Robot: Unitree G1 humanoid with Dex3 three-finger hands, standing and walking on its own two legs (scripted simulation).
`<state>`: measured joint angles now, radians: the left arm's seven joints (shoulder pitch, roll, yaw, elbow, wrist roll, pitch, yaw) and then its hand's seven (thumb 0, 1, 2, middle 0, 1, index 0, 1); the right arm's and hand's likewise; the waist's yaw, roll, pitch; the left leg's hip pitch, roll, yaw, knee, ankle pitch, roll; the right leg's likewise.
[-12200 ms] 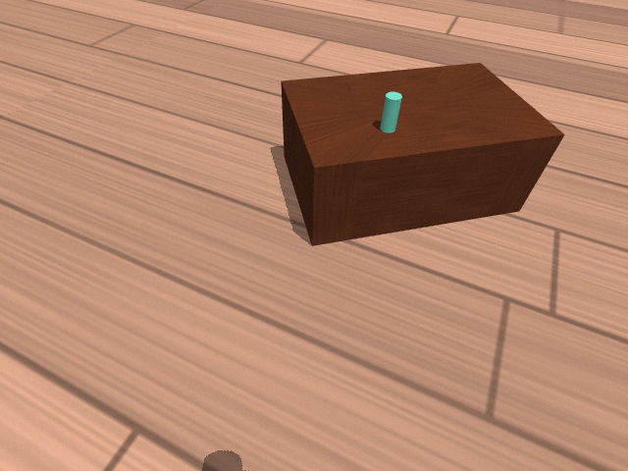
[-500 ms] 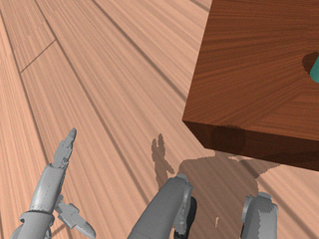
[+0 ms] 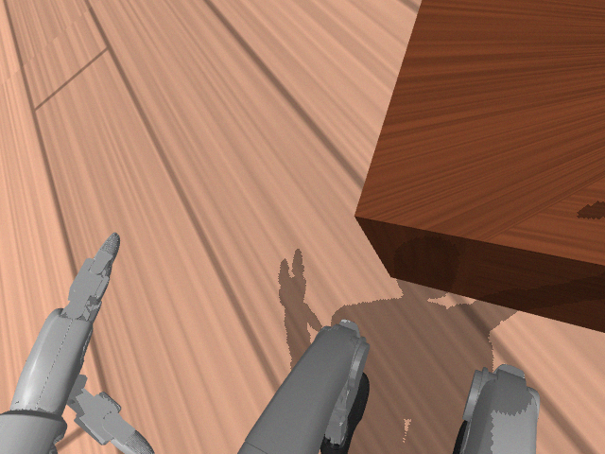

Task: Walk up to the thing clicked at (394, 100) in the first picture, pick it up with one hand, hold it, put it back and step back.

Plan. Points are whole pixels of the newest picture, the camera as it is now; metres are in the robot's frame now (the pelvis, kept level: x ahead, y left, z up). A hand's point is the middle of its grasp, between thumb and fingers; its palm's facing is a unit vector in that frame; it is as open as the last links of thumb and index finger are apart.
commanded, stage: close in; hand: right
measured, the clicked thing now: out of the picture +0.59 -0.27 -0.05
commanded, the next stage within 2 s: rest palm in 0.08 s
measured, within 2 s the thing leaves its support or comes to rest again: leaves its support in 1.70 s
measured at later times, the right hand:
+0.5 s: hand out of the picture +0.54 -0.24 -0.06, palm faces +0.25 +0.97 +0.00, open 17.2 cm
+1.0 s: hand out of the picture +0.56 -0.24 -0.06, palm faces +0.27 +0.96 -0.01, open 13.1 cm
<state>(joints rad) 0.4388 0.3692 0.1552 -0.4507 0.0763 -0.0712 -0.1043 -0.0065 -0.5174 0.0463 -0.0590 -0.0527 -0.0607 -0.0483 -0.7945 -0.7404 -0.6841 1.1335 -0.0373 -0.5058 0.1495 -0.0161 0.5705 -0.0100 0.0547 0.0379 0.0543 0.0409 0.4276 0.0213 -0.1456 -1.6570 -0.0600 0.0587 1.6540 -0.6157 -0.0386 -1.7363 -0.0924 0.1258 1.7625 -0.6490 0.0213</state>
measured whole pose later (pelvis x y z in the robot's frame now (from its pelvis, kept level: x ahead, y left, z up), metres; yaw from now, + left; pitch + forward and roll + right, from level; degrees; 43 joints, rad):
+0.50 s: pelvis -0.01 +0.01 -0.01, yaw -1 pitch +35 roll +7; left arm 0.46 0.36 0.15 -0.51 0.07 -0.08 -0.10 -0.01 -0.55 0.07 -0.06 -0.05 -0.05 -0.06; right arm -0.84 -0.73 -0.63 1.15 -0.08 -0.53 0.07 -0.02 0.55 -0.01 0.15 0.06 0.15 0.06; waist 0.46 0.04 -0.14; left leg -1.71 -0.06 0.05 1.70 -0.62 -0.03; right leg -1.78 -0.09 0.12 1.79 -0.64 0.03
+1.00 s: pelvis +0.00 +0.01 -0.01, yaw -1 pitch +36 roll +7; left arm 0.48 0.39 0.21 -0.54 0.06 -0.07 -0.11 -0.01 -0.55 0.07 -0.05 -0.05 -0.05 -0.05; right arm -0.87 -0.76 -0.63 1.08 -0.09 -0.45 0.07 -0.02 0.43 -0.22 0.68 0.46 0.71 0.47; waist 0.46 0.06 -0.15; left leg -1.72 -0.06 0.05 1.71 -0.63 -0.02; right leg -1.79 -0.09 0.12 1.80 -0.65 0.04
